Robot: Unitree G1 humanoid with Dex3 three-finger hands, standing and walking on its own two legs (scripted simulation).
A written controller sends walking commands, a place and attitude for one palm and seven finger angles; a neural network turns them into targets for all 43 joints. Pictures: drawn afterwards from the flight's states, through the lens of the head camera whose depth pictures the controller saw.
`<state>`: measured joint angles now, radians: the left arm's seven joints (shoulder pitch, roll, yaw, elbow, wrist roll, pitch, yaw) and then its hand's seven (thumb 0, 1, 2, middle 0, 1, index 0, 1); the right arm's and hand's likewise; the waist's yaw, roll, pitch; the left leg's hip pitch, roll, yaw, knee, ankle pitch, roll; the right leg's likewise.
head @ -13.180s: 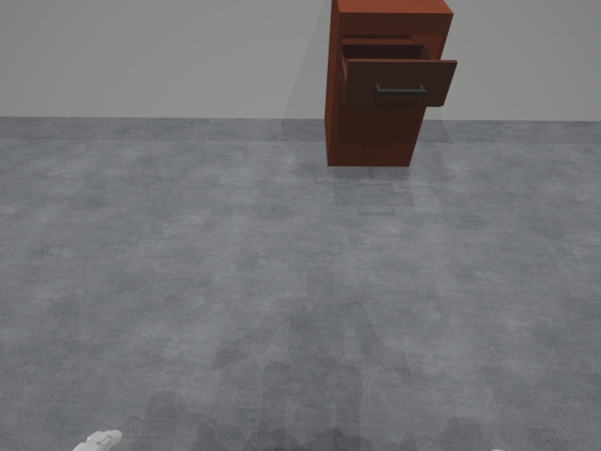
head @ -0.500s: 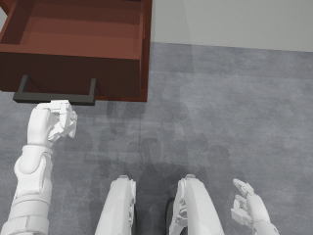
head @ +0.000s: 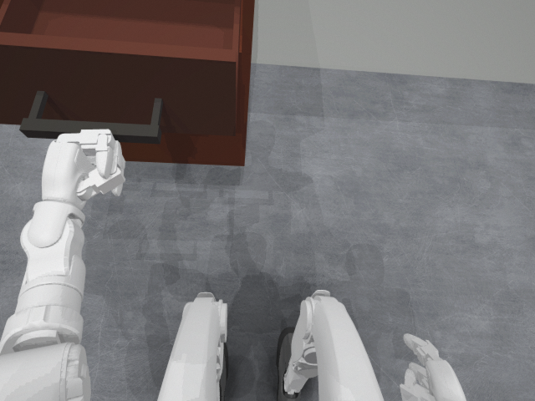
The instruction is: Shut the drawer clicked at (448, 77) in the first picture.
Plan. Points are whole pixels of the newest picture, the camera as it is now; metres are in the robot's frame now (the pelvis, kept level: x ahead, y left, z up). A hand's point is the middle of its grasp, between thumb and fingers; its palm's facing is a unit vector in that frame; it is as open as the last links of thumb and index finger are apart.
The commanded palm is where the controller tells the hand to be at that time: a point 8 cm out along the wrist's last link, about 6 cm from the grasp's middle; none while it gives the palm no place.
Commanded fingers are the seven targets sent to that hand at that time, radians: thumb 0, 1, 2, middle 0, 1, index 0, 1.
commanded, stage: push the drawer shut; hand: left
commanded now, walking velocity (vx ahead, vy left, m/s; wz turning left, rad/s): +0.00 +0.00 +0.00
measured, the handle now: (96, 117) +0.49 +0.27 +0.02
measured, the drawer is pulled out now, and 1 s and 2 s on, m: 0.20 0.07 0.00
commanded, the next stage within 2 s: pull the fist back off the drawer in 1.80 s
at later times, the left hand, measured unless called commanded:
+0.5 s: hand (126, 128) +0.49 +0.23 +0.01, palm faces +0.00 -1.00 -0.06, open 3.1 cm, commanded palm +0.50 +0.25 +0.02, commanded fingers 0.00 0.90 0.90 -1.40 -1.60 -1.40 -1.60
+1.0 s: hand (132, 94) +0.55 +0.23 +0.01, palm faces +0.02 -1.00 -0.06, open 3.3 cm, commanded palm +0.56 +0.24 +0.02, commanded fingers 0.00 0.90 0.90 -1.40 -1.60 -1.40 -1.60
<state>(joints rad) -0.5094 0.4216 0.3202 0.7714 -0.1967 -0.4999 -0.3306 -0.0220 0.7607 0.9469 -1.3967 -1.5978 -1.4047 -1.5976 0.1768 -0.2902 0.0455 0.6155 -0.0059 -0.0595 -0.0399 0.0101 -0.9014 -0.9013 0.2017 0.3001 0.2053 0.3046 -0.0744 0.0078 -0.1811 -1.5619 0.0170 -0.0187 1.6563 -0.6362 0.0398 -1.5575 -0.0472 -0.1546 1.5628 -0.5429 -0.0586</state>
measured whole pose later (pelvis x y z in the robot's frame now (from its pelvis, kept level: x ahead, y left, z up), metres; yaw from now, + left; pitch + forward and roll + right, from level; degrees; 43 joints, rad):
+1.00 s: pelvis +0.00 +0.01 -0.01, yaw -3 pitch +35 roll -7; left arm -0.98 0.65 0.45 1.14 -0.04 -0.47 -0.29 0.05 0.79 0.92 -1.40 -1.60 -1.40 -1.60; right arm 0.24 -0.28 0.10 0.60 -0.05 0.06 0.01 0.01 -0.90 -0.90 0.20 0.30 0.21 0.30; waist -0.21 0.02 -0.14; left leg -1.67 0.04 -0.04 1.70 -0.64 0.05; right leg -1.66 -0.02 -0.17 1.57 -0.53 -0.05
